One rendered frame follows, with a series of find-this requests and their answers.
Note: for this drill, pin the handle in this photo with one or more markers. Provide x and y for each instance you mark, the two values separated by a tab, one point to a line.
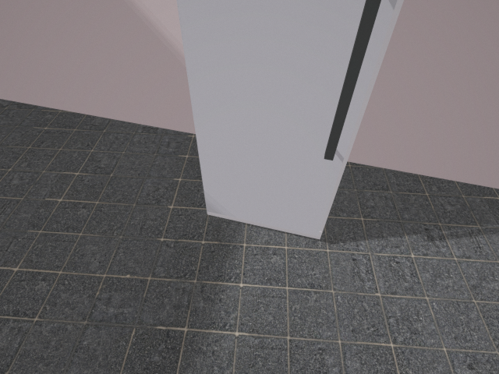
358	52

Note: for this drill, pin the fridge door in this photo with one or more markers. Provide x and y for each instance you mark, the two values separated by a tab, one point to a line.
265	78

